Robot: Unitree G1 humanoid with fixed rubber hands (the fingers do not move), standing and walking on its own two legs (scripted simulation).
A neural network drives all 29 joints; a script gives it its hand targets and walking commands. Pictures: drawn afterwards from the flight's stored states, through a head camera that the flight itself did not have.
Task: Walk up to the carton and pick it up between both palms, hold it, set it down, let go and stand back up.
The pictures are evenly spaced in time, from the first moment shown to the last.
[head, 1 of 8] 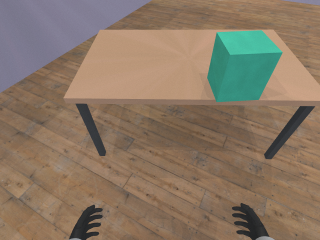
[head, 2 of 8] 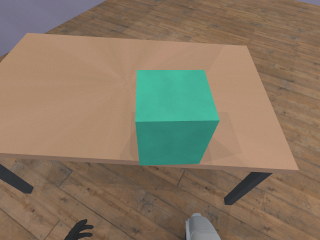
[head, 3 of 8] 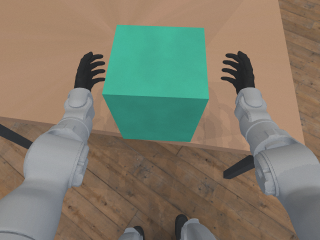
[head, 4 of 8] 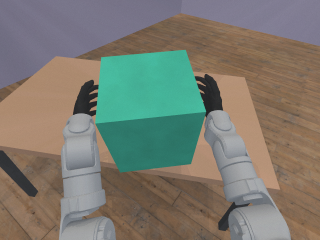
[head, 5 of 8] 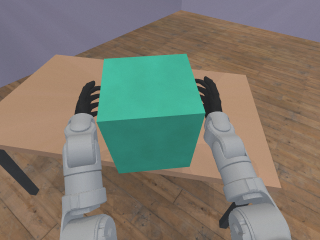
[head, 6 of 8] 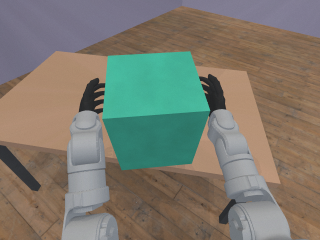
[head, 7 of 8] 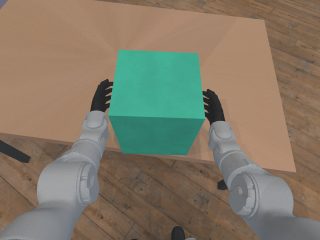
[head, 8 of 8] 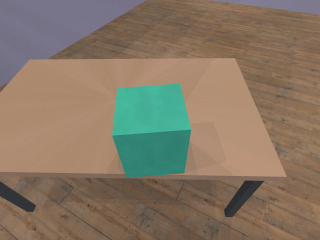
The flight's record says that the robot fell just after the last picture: no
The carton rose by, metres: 0.19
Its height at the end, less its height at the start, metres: +0.00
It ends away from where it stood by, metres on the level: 0.01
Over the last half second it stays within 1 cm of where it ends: yes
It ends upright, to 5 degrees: yes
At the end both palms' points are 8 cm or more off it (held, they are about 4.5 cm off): yes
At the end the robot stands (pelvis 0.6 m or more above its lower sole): yes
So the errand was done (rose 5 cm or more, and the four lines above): yes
